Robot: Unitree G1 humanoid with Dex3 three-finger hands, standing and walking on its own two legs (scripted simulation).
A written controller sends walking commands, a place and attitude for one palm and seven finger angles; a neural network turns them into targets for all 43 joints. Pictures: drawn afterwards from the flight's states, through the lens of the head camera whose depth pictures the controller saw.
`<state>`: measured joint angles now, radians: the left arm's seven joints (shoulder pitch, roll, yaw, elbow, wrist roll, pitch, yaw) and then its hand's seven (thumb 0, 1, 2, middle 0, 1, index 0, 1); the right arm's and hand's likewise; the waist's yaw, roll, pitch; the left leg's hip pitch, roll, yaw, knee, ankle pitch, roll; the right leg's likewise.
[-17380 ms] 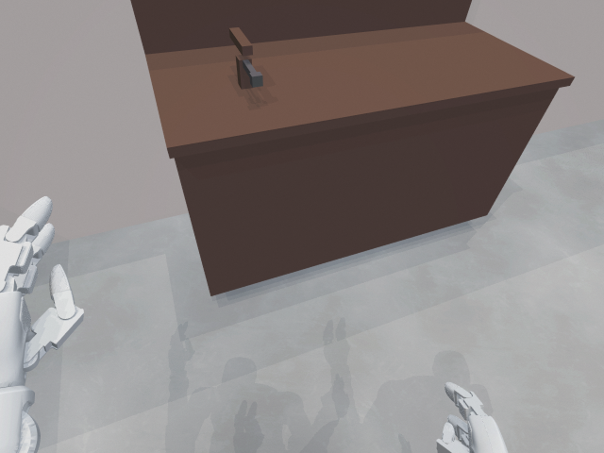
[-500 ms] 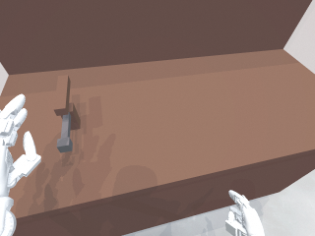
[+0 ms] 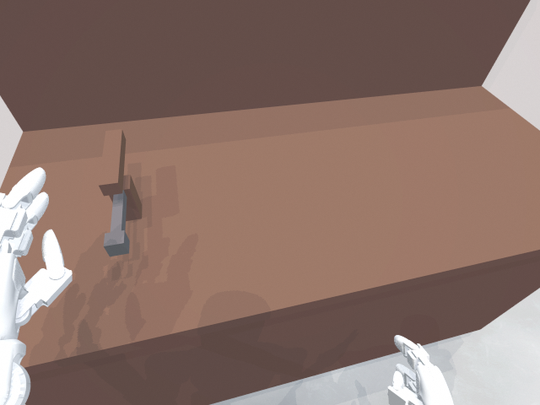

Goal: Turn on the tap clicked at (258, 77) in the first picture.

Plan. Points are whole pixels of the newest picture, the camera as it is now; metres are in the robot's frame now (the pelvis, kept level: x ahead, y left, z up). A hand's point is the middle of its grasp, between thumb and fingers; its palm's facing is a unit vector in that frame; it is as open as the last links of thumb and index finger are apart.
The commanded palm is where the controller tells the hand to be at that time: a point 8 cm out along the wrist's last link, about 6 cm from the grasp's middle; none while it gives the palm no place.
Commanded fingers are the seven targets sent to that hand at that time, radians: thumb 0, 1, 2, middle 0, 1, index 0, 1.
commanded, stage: shuffle to correct the standing spot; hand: left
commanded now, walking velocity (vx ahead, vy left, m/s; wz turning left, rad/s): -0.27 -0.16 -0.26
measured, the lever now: (117, 243) +0.32 +0.27 +0.05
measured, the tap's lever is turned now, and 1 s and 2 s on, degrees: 0 0 0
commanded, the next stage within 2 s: come to a stop and stand still in 0.08 s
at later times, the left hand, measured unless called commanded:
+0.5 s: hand (89, 294) +0.19 +0.21 +0.15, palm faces +0.37 -0.85 -0.37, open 7.4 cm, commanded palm +0.15 +0.25 +0.17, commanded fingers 0.00 0.90 0.90 -0.20 -0.30 -0.20 -0.30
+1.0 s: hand (63, 264) +0.23 +0.27 +0.14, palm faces +0.29 -0.85 -0.43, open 7.4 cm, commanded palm +0.17 +0.30 +0.17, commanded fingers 0.00 0.90 0.90 -0.20 -0.30 -0.20 -0.30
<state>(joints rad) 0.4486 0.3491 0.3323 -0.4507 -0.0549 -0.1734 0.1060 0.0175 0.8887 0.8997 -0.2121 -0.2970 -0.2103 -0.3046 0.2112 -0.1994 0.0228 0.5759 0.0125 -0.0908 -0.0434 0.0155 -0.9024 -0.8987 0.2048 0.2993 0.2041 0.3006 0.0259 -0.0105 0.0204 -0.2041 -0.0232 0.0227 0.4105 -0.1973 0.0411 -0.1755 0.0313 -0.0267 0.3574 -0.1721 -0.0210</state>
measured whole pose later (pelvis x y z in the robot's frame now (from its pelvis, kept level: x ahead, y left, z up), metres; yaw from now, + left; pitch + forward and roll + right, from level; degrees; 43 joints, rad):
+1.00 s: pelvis +0.01 +0.02 -0.01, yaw +0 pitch +3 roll +1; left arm 0.47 0.47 0.36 -0.44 -0.09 -0.28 0.08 0.02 0.88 0.90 -0.22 -0.30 -0.21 -0.31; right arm 0.23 -0.22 0.02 0.60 0.00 -0.16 0.03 0.01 -0.90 -0.90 0.20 0.30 0.20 0.30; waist 0.02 -0.07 0.04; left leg -0.28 -0.10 0.01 0.47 -0.23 0.07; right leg -0.31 -0.03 -0.01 0.53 -0.27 0.01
